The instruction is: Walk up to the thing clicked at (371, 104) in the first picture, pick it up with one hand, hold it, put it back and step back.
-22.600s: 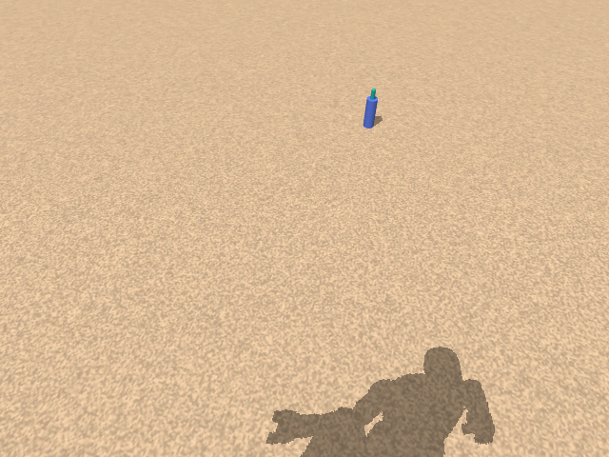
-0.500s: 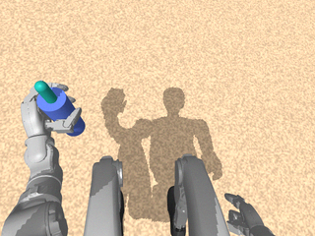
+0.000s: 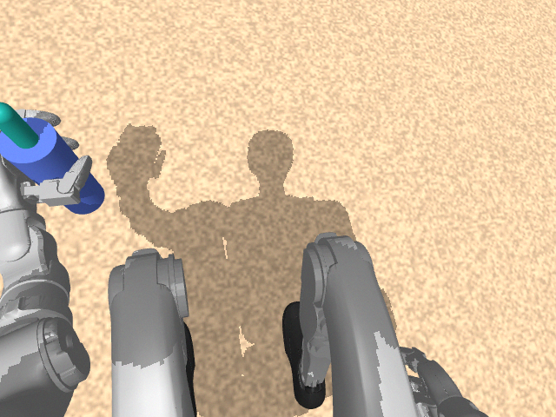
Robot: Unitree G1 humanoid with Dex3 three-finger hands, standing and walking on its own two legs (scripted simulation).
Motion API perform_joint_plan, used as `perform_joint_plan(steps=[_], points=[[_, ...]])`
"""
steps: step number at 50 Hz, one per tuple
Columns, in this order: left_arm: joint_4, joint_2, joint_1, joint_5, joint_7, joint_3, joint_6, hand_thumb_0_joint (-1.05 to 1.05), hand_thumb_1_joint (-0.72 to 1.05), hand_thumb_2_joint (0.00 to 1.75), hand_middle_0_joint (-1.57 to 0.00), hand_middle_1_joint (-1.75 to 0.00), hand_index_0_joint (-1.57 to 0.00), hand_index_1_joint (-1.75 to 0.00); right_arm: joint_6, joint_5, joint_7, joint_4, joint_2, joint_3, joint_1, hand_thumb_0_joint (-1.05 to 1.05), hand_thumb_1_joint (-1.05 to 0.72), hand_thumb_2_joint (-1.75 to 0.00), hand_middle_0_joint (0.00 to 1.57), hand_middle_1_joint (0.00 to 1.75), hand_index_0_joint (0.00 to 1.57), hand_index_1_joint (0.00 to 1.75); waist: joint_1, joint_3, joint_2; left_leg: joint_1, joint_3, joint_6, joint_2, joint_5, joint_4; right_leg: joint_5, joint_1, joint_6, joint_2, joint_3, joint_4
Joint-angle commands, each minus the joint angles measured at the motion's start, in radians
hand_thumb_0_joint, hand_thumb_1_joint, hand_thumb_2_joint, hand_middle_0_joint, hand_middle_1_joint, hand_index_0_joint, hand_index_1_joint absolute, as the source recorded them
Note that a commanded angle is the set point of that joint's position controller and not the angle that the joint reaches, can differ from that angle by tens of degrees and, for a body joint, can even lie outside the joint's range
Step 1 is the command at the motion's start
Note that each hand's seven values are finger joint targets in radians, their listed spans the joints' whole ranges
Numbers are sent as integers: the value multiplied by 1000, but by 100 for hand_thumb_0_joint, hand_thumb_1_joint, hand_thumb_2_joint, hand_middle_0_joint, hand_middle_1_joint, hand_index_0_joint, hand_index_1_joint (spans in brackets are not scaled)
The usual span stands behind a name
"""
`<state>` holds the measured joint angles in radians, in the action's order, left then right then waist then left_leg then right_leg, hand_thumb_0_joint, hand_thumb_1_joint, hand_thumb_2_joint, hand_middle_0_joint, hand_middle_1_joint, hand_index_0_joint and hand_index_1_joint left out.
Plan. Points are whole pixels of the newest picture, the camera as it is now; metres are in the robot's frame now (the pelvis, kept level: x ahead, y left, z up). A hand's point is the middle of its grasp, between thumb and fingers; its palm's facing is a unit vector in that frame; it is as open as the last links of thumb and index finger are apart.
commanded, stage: crouch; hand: left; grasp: from the side
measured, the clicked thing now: (50, 163) +0.45 +0.27 -0.05
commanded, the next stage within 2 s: lower in 0.46 s
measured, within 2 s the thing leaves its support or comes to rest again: neither
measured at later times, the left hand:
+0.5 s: hand (67, 178) +0.45 +0.27 -0.11, palm faces +0.29 -0.96 -0.01, open 8.5 cm
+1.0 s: hand (84, 190) +0.45 +0.27 -0.17, palm faces +0.29 -0.96 +0.00, open 8.5 cm
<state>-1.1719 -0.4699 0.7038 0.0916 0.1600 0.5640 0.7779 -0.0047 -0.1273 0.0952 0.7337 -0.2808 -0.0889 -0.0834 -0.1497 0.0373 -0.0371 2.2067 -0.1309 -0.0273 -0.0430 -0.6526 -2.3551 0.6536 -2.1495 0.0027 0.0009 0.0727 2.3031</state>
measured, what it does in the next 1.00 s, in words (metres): lowers itself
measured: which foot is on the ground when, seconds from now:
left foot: down 0.00-1.00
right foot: down 0.00-1.00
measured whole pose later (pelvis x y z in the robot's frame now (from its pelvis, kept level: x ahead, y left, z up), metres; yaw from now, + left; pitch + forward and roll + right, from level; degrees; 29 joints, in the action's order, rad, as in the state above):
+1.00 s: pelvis +0.00 +0.01 -0.05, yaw -6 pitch +20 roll -11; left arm -1.20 -0.64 0.63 0.10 0.13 0.60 0.91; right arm -0.02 -0.25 0.13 0.66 -0.33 -0.29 0.05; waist -0.21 -0.17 -0.17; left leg 2.27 -0.26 -0.03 -0.03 -0.69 -2.59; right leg 0.66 -2.16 0.04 0.03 0.16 2.44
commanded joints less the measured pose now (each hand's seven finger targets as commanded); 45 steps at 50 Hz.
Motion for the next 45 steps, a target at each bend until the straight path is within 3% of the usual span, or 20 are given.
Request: perform_joint_plan(steps=[1,2,3,5,6,8,10,11,13,19,30,32,33,34,35,36,38,39,44,45], points=[[291,-311,342,21,0,47,103,0,30,126,-125,-135,-126,-136,13,-11,-16,-67,-237,64,-94,0,-91,-91,20,30,20,30,17,716,221,-400,81,37,23,32,242,-88,362,-30,38,50,-226],[265,-291,312,17,2,36,100,0,33,125,-125,-134,-125,-135,12,-14,-16,-62,-238,64,-89,0,-91,-91,20,30,20,30,15,693,228,-402,79,35,21,27,240,-84,339,-32,37,53,-218],[294,-319,327,16,3,44,103,0,33,126,-126,-135,-126,-136,12,-16,-18,-69,-240,60,-91,0,-91,-91,20,30,20,30,14,705,244,-397,79,35,20,33,230,-92,352,-34,41,54,-214],[306,-316,323,8,2,34,103,0,33,126,-124,-134,-125,-135,8,-23,-18,-59,-243,57,-91,0,-91,-91,20,30,20,30,10,691,272,-397,75,30,18,48,225,-104,334,-37,42,59,-197],[293,-282,314,11,5,13,102,0,34,125,-125,-134,-126,-135,7,-25,-15,-52,-244,54,-94,0,-92,-91,20,30,20,30,3,671,283,-405,69,27,19,55,222,-114,317,-38,39,64,-187],[277,-264,274,16,11,12,97,0,35,126,-125,-135,-126,-135,4,-28,-13,-40,-255,52,-107,0,-92,-91,20,30,20,30,1,661,296,-438,56,20,17,86,218,-138,291,-41,40,78,-170],[279,-272,249,22,19,14,94,0,35,123,-123,-133,-124,-133,1,-29,-14,-59,-268,52,-88,0,-92,-91,20,30,20,30,-1,658,300,-447,47,18,16,110,204,-158,273,-43,40,84,-155],[260,-239,234,25,25,-9,90,0,36,125,-123,-133,-124,-133,-3,-31,-13,-40,-268,48,-100,0,-92,-91,20,30,20,30,-14,634,291,-437,46,19,16,120,195,-170,277,-40,38,87,-153],[244,-261,203,25,17,19,88,0,34,125,-125,-135,-125,-135,-4,-33,-9,-40,-271,46,-94,0,-92,-91,20,30,20,30,-2,605,257,-400,43,21,17,116,185,-164,277,-38,41,92,-147],[286,-280,219,39,14,25,105,0,36,128,-126,-137,-127,-137,-11,-46,1,-61,-282,26,-73,0,-91,-91,20,30,20,30,-18,624,251,-377,35,26,15,144,139,-197,324,-29,44,94,-129],[294,-331,215,23,-3,35,129,0,25,124,-130,-140,-132,-140,-19,-71,7,-78,-299,-2,-28,0,-93,-91,20,30,20,30,-28,592,294,-363,24,21,9,85,119,-151,302,-31,52,111,-111],[195,-257,154,28,2,-9,124,0,26,123,-130,-140,-131,-140,-16,-72,12,-82,-305,-13,-14,0,-92,-91,20,30,20,30,-55,520,260,-341,11,22,10,69,113,-142,263,-31,53,127,-103],[194,-284,167,34,-3,17,129,0,25,123,-131,-140,-133,-140,-14,-71,12,-87,-308,-20,-4,0,-92,-91,20,30,20,30,-51,500,242,-314,7,23,9,51,108,-126,253,-31,55,132,-103],[151,-247,168,39,1,-21,134,0,25,122,-128,-138,-130,-138,-14,-73,14,-69,-304,-29,-4,0,-92,-91,20,30,20,30,-71,453,221,-294,4,27,10,16,103,-99,235,-28,55,136,-110],[154,-244,174,51,0,-19,143,0,26,123,-130,-140,-131,-139,-13,-74,17,-74,-303,-40,-3,0,-92,-91,20,30,20,30,-76,440,206,-275,-2,29,11,0,96,-88,247,-26,58,143,-112],[163,-298,179,53,-6,25,152,0,27,123,-130,-139,-132,-139,-11,-78,17,-87,-314,-43,1,0,-92,-90,20,30,20,30,-63,461,198,-275,-1,32,11,5,87,-96,265,-22,59,143,-114],[179,-368,187,40,-15,52,167,0,27,122,-128,-139,-130,-138,-13,-86,16,-99,-326,-50,13,0,-91,-90,20,30,20,30,-50,497,224,-304,1,28,7,54,73,-135,296,-23,61,139,-96],[186,-363,191,32,-14,36,178,0,27,122,-128,-139,-130,-138,-15,-91,18,-100,-325,-58,28,0,-91,-90,20,30,20,30,-60,494,252,-322,-7,24,4,59,79,-138,286,-25,59,143,-86],[210,-410,215,28,-34,68,225,0,30,123,-127,-137,-129,-137,-14,-115,20,-105,-344,-86,43,0,-92,-91,20,30,20,30,-74,509,327,-395,-26,10,-5,106,74,-177,298,-29,62,155,-64],[200,-402,213,29,-33,54,230,0,33,121,-127,-136,-129,-136,-15,-118,20,-101,-347,-91,43,0,-92,-91,20,30,20,30,-83,502,329,-395,-29,9,-6,104,72,-177,298,-27,61,156,-64]])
